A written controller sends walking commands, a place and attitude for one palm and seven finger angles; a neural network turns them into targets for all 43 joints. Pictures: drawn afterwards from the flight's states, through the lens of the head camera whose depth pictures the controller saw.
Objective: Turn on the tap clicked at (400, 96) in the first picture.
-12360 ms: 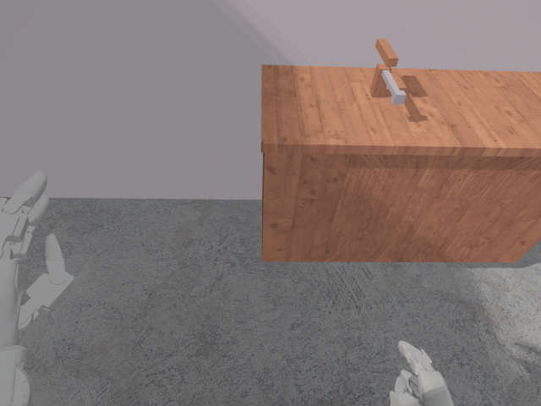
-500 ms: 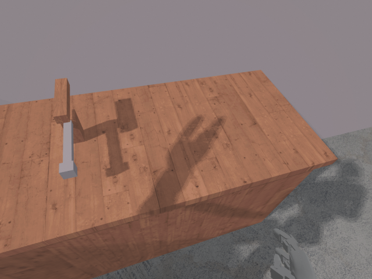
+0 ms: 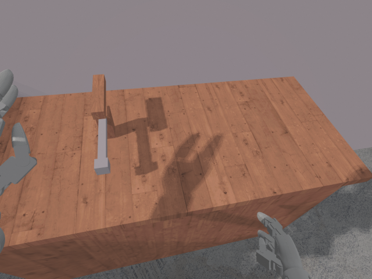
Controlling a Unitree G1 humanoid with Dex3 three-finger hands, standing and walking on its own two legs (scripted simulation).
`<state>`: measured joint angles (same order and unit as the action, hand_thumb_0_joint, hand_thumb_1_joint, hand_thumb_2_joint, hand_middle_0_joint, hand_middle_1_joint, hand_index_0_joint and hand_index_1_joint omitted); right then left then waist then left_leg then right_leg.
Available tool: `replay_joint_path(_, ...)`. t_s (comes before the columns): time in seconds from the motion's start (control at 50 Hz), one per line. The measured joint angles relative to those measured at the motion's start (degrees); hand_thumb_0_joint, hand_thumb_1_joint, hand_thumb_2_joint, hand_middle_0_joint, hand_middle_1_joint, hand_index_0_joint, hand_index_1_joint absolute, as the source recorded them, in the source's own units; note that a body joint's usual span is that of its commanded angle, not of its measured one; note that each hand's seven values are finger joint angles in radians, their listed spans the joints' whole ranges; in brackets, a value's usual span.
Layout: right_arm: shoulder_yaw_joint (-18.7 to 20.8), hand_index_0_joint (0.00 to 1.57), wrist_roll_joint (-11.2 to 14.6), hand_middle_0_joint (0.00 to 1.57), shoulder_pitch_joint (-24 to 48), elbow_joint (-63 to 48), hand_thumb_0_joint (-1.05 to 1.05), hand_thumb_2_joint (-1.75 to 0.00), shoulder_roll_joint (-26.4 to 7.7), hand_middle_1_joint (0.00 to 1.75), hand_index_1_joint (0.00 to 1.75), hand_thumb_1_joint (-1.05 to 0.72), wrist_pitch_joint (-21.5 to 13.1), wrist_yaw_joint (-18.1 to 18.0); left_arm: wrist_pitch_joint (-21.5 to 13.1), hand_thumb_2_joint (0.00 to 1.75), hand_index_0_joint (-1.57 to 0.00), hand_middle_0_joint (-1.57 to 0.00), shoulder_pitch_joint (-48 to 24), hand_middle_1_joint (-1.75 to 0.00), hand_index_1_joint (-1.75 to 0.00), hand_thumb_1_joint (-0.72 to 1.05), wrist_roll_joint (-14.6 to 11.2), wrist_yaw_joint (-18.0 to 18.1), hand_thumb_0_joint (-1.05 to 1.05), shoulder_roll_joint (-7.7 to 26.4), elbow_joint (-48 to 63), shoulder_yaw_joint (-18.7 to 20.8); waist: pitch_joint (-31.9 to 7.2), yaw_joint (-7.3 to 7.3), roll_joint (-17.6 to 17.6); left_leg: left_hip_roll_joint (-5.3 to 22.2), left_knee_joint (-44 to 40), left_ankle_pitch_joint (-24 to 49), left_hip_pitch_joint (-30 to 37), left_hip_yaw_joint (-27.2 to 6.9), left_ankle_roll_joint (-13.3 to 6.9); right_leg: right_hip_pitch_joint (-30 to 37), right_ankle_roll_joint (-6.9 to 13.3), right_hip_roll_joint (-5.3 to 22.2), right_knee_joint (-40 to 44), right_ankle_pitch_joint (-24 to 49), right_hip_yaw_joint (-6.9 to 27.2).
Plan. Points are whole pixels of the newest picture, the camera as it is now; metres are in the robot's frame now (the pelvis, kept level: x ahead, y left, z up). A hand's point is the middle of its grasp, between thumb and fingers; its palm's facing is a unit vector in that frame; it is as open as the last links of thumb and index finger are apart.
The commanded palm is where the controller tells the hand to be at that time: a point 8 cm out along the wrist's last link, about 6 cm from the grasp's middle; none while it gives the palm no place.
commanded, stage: come to a stop and stand still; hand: left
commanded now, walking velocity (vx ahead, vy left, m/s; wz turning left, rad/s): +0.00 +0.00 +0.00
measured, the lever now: (102, 166) +0.32 +0.22 +0.03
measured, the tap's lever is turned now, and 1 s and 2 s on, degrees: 0 0 0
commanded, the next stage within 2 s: look again from close up in 0.02 s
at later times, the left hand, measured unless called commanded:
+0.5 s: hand (40, 192) +0.19 +0.23 +0.18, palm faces +0.34 -0.87 -0.35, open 7.4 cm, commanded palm +0.13 +0.26 +0.18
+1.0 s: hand (84, 187) +0.20 +0.18 +0.18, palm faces +0.28 -0.91 -0.30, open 7.4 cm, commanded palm +0.14 +0.22 +0.18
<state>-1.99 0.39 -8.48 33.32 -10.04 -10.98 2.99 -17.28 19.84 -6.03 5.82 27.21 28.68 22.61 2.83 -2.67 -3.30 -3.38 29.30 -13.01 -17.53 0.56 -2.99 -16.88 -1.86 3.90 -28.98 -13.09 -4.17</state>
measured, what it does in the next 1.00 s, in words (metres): shifts its weight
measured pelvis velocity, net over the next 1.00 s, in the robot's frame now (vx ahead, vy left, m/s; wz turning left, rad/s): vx -0.03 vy -0.05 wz -0.04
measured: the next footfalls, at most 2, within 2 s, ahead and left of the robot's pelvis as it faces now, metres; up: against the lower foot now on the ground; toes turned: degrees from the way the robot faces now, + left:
none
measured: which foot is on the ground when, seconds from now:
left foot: down 0.00-1.00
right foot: down 0.00-1.00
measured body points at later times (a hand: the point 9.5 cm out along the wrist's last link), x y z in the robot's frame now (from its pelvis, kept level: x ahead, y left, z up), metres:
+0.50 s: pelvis -0.03 -0.02 +0.00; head -0.01 +0.00 +0.45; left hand +0.16 +0.27 +0.20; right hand +0.14 -0.26 -0.07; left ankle +0.02 +0.08 -0.74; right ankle +0.02 -0.14 -0.74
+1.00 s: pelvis -0.03 -0.05 +0.00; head -0.01 -0.03 +0.45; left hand +0.18 +0.22 +0.20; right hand +0.15 -0.28 -0.06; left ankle +0.02 +0.08 -0.74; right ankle +0.02 -0.14 -0.74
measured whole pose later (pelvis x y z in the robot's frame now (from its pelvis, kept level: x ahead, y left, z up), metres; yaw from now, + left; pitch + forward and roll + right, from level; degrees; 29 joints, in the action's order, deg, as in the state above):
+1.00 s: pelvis -0.03 -0.05 +0.00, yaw -3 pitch +0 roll +0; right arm -0.4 1.8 -11.0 32.9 -9.8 -10.4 0.5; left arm -12.9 22.8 -9.1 3.8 24.1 28.6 20.8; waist 1.7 -0.6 -2.7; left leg 2.2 29.6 -11.3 -18.7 0.5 1.3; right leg -18.4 2.8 -1.7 -28.1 -10.2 -4.1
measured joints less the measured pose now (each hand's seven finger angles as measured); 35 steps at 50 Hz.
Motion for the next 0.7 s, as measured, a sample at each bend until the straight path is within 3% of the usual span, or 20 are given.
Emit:
replay_joint_path(0.12, 0.21, 0.21, 1.12, 0.2, -0.85, -1.06, 0.01, -0.9, -0.3, 0.3, 0.3, -0.9, 1.38, -1.12, 1.75, 0.9, -0.21, -0.21, 1.71, -0.31, -0.31, 0.89, -1.81, -1.15, 0.01, -2.0, -5.26, -0.3, -0.85, 0.62, 1.0, 0.33, -2.42, 1.74, 0.78, -0.17, 0.41, 0.74, 0.4, -0.41, 2.35, 1.69, -0.18)
replay_joint_path(0.24, 0.92, 0.2, 1.61, 0.2, -3.05, 0.08, 0.01, -0.9, -2.31, 0.3, 0.3, -0.9, 1.28, -1.9, 3.24, 0.9, -0.21, -0.21, 3.72, -0.31, -0.3, 0.89, -1.9, -1.4, 0.01, -4.48, -4.43, -2.98, -0.21, 1.02, 0.78, 0.98, -2.01, 2.15, 0.62, -1.18, 0.77, 1.45, 0.99, -1.12, 3.19, 2.43, -1.24)
replay_joint_path(0.48, 1.95, 0.2, 2.31, 0.2, -4.61, 1.48, 0.01, -0.9, -3.07, 0.3, 0.3, -0.9, 0.38, -2.77, 1.92, 0.9, -0.21, -0.21, 5.06, -0.31, -0.31, 0.89, -2.4, -1.11, 0.01, -1.49, -2.32, -0.92, -0.5, 2.65, 1.87, 1.75, -1.53, 2.96, 0.01, -2.13, 1.55, 1.43, 1.84, -1.93, 3.57, 3.42, -2.19)
replay_joint_path(0.58, 1.69, 0.2, 2.49, 0.2, -4.89, 1.44, 0.01, -0.9, -2.56, 0.3, 0.3, -0.9, 0.07, -3.0, 2.24, 0.9, -0.21, -0.21, 5.37, -0.31, -0.31, 0.89, -2.47, -1.09, 0.01, -2.82, -4.18, -1.8, -1.16, 2.38, 2.47, 1.83, -2.31, 3.54, 0.33, -1.96, 1.6, 1.55, 1.9, -2.01, 4.07, 3.89, -2.01)
replay_joint_path(0.7, 1.03, 0.2, 2.17, 0.2, -4.42, 1.1, 0.01, -0.9, -0.92, 0.3, 0.3, -0.9, -0.23, -3.01, 3.2, 0.9, -0.21, -0.21, 4.57, -0.31, -0.31, 0.89, -2.45, -1.27, 0.01, -3.85, -4.87, -2.41, -1.21, 0.91, 1.02, 2.49, -2.36, 3.62, 0.1, -0.97, 2.05, 0.4, 2.16, -2.6, 3.19, 3.89, -0.96)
